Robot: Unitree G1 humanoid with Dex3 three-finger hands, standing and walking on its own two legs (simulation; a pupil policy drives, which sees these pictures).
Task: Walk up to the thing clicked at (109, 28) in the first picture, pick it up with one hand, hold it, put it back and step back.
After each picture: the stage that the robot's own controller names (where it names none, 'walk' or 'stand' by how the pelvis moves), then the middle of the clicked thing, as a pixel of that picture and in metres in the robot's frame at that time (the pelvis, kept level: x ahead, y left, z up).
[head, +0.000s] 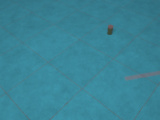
stand; (110, 29) +1.63 -0.39 -0.72
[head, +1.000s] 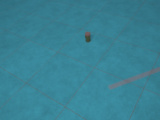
walk; (87, 37) +1.53 +0.00 -0.70
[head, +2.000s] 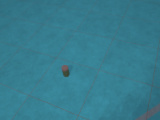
walk; (65, 71) +1.00 +0.23 -0.71
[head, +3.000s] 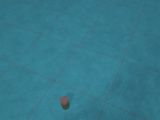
walk; (65, 103) +0.61 +0.19 -0.70
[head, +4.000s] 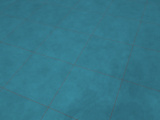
stand; out of the picture +0.39 +0.21 -0.70
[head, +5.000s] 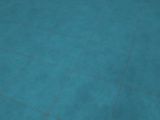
stand; out of the picture +0.35 +0.20 -0.73
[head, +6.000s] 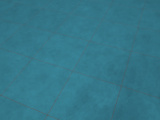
stand; out of the picture +0.35 +0.20 -0.73
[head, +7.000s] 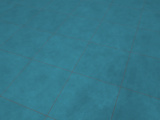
stand; out of the picture +0.35 +0.21 -0.73
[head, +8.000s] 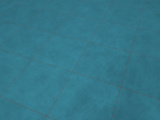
stand; out of the picture +0.34 +0.21 -0.73
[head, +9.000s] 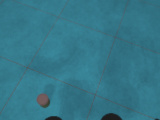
go down; (43, 101) +0.39 +0.21 -0.54
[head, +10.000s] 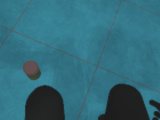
go down; (32, 70) +0.43 +0.24 -0.32
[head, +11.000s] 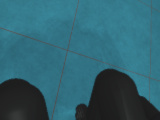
close in; out of the picture +0.40 +0.28 -0.23
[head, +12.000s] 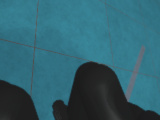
close; out of the picture +0.41 +0.29 -0.22
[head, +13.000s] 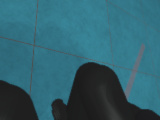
lift; out of the picture +0.39 +0.30 -0.22
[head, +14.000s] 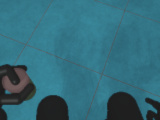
lift; (21, 85) +0.33 +0.22 -0.04
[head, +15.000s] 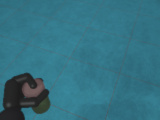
hold; (37, 96) +0.33 +0.17 +0.00
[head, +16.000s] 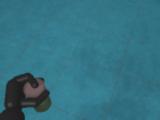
hold; (38, 96) +0.33 +0.17 -0.01
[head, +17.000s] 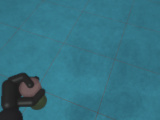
crouch; (34, 94) +0.34 +0.18 -0.05
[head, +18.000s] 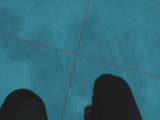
lower; out of the picture +0.46 +0.27 -0.12
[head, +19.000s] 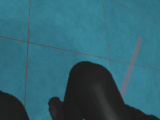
lower; out of the picture +0.42 +0.31 -0.23
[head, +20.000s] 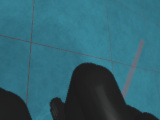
lower; out of the picture +0.41 +0.31 -0.23
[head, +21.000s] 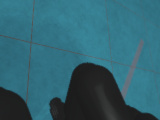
lower; out of the picture +0.41 +0.31 -0.23
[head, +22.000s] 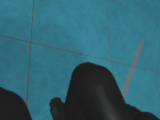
lower; out of the picture +0.41 +0.31 -0.23
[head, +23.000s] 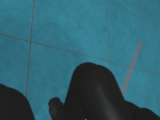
open; out of the picture +0.40 +0.30 -0.23
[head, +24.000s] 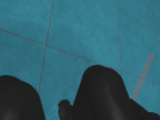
stand; out of the picture +0.41 +0.29 -0.23
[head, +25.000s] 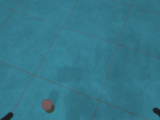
stand; (48, 106) +0.40 +0.21 -0.56
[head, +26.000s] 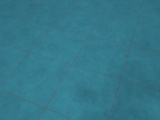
stand; out of the picture +0.39 +0.20 -0.67
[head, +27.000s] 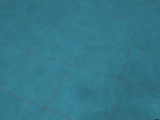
stand; out of the picture +0.38 +0.20 -0.67
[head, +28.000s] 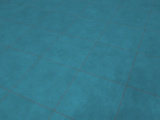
stand; out of the picture +0.41 +0.19 -0.72
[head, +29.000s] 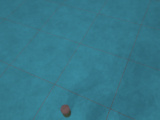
walk; (66, 111) +0.45 +0.18 -0.70
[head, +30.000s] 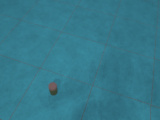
walk; (53, 89) +0.65 +0.19 -0.71
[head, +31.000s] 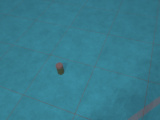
stand; (60, 68) +0.96 +0.28 -0.70
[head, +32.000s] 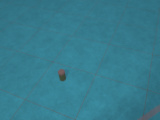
stand; (62, 75) +1.00 +0.23 -0.72
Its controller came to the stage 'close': yes
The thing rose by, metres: 0.70
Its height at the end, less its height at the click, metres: +0.00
